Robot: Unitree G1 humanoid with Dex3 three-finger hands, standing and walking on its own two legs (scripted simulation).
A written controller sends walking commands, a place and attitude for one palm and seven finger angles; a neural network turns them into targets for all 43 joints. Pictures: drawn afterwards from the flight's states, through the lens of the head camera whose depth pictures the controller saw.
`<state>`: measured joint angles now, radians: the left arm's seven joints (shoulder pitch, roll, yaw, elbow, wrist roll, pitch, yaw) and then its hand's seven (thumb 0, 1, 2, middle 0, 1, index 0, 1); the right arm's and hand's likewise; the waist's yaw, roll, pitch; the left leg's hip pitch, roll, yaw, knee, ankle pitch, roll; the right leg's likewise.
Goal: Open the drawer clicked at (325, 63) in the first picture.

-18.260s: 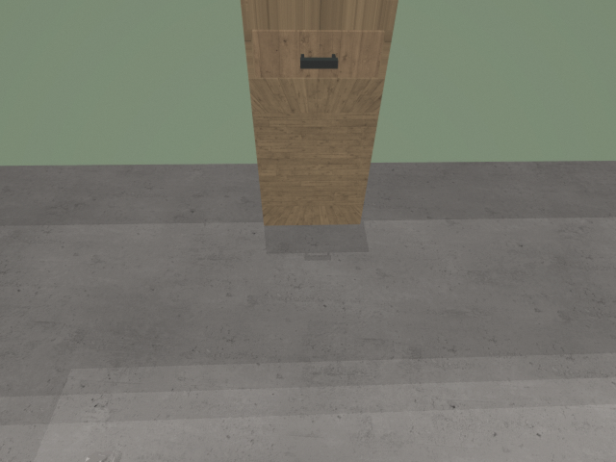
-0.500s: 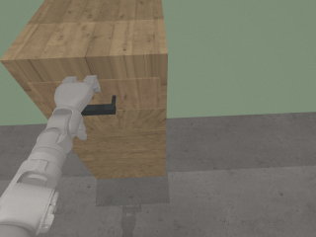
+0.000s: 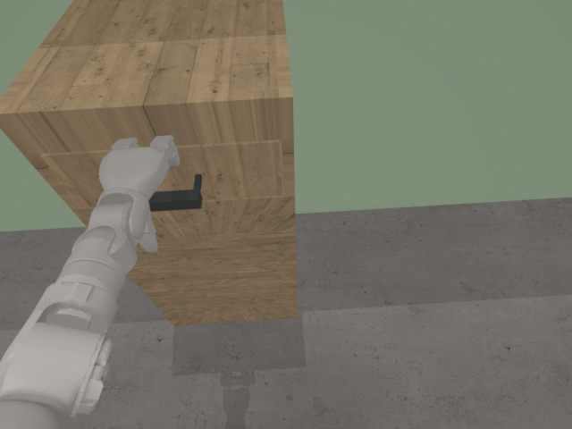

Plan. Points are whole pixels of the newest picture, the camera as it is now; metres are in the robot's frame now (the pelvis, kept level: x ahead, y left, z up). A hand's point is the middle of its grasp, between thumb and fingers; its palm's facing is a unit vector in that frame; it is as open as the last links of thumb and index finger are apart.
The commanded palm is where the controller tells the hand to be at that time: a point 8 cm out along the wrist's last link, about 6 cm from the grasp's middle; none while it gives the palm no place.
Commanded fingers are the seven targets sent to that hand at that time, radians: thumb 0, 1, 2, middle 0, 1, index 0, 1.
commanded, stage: move the hooked fingers above the handle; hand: left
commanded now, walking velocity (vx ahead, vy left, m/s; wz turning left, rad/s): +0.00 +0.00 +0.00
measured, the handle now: (169, 191) +0.50 +0.21 +0.01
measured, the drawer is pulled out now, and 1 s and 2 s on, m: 0.00 0.00 0.00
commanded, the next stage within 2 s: lower the fingers behind the handle in 0.14 s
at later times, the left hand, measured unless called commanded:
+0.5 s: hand (160, 199) +0.45 +0.20 +0.05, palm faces -0.07 -0.02 -1.00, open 13.9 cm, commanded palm +0.43 +0.21 +0.11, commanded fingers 0.00 -0.50 0.30 -0.30 -1.20 -0.30 -1.20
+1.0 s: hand (161, 209) +0.46 +0.21 +0.02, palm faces -0.07 -0.03 -1.00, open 13.9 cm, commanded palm +0.44 +0.22 +0.08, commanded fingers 0.00 -0.50 0.30 -0.30 -1.20 -0.30 -1.20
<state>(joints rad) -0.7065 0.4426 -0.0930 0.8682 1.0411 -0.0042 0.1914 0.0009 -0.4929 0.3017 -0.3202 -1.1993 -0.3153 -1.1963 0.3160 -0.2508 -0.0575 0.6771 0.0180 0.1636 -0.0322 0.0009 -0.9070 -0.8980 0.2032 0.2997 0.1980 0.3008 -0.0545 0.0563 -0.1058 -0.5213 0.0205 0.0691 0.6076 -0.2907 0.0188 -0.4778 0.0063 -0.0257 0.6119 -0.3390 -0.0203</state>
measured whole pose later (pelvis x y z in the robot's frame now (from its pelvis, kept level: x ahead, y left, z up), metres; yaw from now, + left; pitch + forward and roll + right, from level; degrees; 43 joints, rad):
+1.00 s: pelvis +0.00 +0.00 -0.01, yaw +0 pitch +16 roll +0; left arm -0.70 0.44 -0.05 0.96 1.08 -0.06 0.28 0.00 -0.49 0.30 -0.32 -1.20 -0.32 -1.20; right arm 0.32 -0.25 -0.07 0.70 0.00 0.15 -0.03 0.00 -0.91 -0.90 0.20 0.30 0.20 0.30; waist -0.08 0.05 -0.14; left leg -0.64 0.03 0.06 0.70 -0.33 0.02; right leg -0.59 0.01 -0.03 0.69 -0.37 -0.02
